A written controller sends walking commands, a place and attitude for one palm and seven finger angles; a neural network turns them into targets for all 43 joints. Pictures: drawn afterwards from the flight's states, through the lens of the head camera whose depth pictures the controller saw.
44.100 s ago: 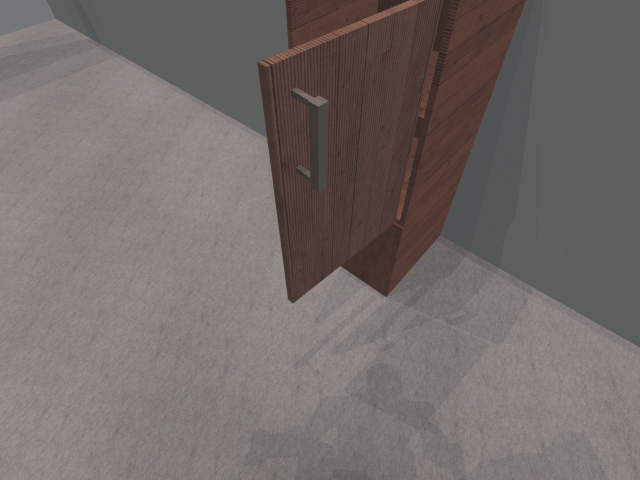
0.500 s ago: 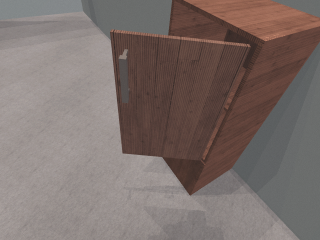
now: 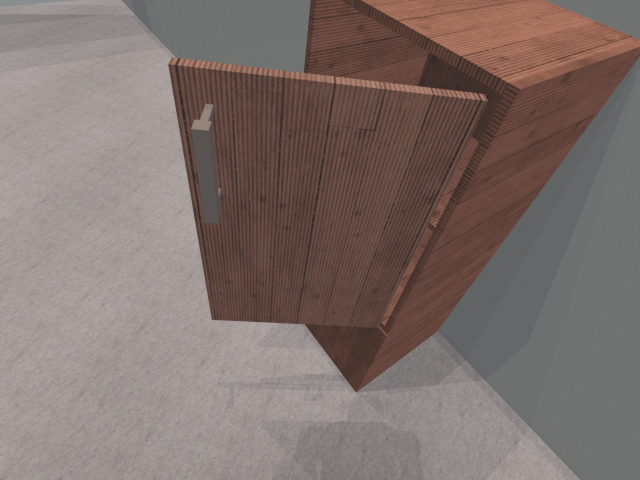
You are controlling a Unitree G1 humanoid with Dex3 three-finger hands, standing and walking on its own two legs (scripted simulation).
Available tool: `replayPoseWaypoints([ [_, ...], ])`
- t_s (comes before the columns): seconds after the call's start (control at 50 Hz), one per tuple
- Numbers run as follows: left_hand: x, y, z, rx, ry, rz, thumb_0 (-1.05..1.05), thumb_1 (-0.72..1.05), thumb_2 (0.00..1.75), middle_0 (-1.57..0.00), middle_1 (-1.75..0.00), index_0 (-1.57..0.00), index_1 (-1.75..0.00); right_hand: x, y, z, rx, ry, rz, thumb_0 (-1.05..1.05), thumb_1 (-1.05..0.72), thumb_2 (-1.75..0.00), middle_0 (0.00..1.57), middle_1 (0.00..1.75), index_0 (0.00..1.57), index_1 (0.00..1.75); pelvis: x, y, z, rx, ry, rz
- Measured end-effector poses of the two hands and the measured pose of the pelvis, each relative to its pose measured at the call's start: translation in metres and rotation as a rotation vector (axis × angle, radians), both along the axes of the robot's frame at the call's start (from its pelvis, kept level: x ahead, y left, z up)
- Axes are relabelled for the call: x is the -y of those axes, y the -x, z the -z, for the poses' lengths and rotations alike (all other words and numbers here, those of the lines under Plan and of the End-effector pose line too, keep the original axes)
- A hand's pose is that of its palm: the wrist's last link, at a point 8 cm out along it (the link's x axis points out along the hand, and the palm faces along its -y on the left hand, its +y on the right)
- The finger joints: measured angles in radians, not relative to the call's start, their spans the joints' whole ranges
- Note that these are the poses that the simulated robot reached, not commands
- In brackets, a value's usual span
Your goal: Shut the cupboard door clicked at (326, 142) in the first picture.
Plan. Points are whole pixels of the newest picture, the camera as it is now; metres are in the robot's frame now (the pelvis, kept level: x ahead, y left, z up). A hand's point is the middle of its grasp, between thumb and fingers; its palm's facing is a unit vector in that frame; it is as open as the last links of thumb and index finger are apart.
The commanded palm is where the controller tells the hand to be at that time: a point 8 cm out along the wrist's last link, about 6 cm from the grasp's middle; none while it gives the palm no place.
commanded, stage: come to a stop and stand still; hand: left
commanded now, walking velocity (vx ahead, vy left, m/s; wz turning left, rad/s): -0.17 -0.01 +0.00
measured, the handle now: (210, 167) +0.47 +0.19 +0.13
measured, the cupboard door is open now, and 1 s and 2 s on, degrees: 54 54 54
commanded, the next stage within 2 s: look again from close up in 1.46 s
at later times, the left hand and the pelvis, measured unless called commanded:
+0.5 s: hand out of the picture +0.08 +0.15 -0.18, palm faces +0.06 -0.98 -0.18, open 7.2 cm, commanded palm none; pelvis +0.01 -0.03 -0.01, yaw +1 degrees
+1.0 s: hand out of the picture +0.03 +0.14 -0.15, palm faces +0.04 -0.95 -0.31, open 7.4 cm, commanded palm none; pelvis +0.04 -0.06 +0.00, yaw +2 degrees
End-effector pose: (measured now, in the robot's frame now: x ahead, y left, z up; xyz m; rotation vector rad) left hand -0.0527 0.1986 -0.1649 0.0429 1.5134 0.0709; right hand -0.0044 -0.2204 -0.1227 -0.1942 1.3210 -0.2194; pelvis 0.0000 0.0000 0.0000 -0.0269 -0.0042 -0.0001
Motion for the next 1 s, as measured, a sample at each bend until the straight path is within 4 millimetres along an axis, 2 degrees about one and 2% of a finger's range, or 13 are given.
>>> replayPoseWaypoints([
  [0.06,-0.004,-0.047,-0.007,0.103,-0.020,0.004,0.01,0.91,0.90,-0.20,-0.30,-0.20,-0.30,-0.003,0.014,-0.004,-0.065,-0.018,0.009,0.00,-0.91,-0.89,0.20,0.30,0.20,0.30,0.004,-0.004,-0.007,0.002,0.008,-0.007],
  [0.16,-0.018,-0.097,-0.017,0.207,-0.106,0.017,0.03,0.95,0.90,-0.20,-0.30,-0.20,-0.30,-0.003,0.028,0.003,-0.151,-0.067,0.027,0.00,-0.91,-0.89,0.20,0.30,0.20,0.30,0.016,-0.010,-0.007,0.017,0.006,-0.019],
  [0.22,-0.017,-0.116,-0.015,0.265,-0.144,0.024,0.02,0.94,0.90,-0.20,-0.30,-0.20,-0.30,0.004,0.028,0.017,-0.169,-0.097,0.045,0.00,-0.90,-0.89,0.20,0.30,0.20,0.30,0.027,-0.017,0.004,0.023,-0.028,-0.016],
  [0.3,-0.007,-0.127,-0.015,0.271,-0.147,0.043,0.01,0.93,0.90,-0.20,-0.30,-0.20,-0.30,0.014,0.017,0.027,-0.147,-0.109,0.064,0.00,-0.90,-0.89,0.20,0.30,0.20,0.30,0.031,-0.018,0.008,0.021,-0.028,-0.024],
  [0.38,0.003,-0.130,-0.013,0.290,-0.125,0.030,0.01,0.92,0.90,-0.20,-0.30,-0.20,-0.30,0.020,0.004,0.027,-0.110,-0.097,0.047,0.00,-0.91,-0.89,0.20,0.30,0.20,0.30,0.031,-0.013,0.009,0.019,-0.038,-0.030],
  [0.52,-0.002,-0.121,-0.012,0.304,-0.121,-0.003,0.00,0.93,0.90,-0.20,-0.30,-0.20,-0.30,0.023,-0.012,0.020,-0.052,-0.070,0.001,0.00,-0.91,-0.89,0.20,0.30,0.20,0.30,0.027,-0.005,0.008,0.022,-0.039,-0.018],
  [0.6,-0.006,-0.100,-0.014,0.265,-0.146,-0.002,0.00,0.93,0.90,-0.20,-0.30,-0.20,-0.30,0.027,-0.026,0.023,0.001,-0.071,-0.026,0.01,-0.91,-0.89,0.20,0.30,0.20,0.30,0.025,-0.004,0.009,0.030,-0.033,-0.019],
  [0.66,-0.012,-0.080,-0.023,0.206,-0.176,0.007,0.00,0.92,0.90,-0.20,-0.30,-0.20,-0.30,0.030,-0.043,0.029,0.054,-0.087,-0.049,0.01,-0.92,-0.89,0.20,0.30,0.20,0.30,0.024,-0.008,0.008,0.030,-0.033,-0.021],
  [0.74,-0.015,-0.058,-0.034,0.150,-0.223,-0.008,0.00,0.91,0.90,-0.20,-0.30,-0.20,-0.30,0.036,-0.063,0.034,0.097,-0.111,-0.075,0.01,-0.93,-0.89,0.20,0.30,0.20,0.30,0.029,-0.015,0.007,0.034,-0.052,-0.022],
  [0.8,-0.013,-0.049,-0.042,0.110,-0.242,-0.012,0.01,0.91,0.90,-0.20,-0.30,-0.20,-0.30,0.042,-0.073,0.035,0.110,-0.125,-0.085,0.01,-0.93,-0.89,0.20,0.30,0.20,0.30,0.035,-0.021,0.004,0.026,-0.057,-0.017],
  [0.9,-0.002,-0.053,-0.050,0.083,-0.254,-0.009,0.01,0.91,0.90,-0.20,-0.30,-0.20,-0.30,0.055,-0.080,0.036,0.087,-0.137,-0.094,0.01,-0.92,-0.89,0.20,0.30,0.20,0.30,0.048,-0.030,0.001,0.011,-0.060,-0.018],
  [1.0,0.012,-0.079,-0.051,0.115,-0.245,0.002,0.01,0.91,0.90,-0.20,-0.30,-0.20,-0.30,0.068,-0.076,0.038,0.031,-0.134,-0.095,0.01,-0.91,-0.89,0.20,0.30,0.20,0.30,0.060,-0.039,-0.001,0.003,-0.059,-0.027],
])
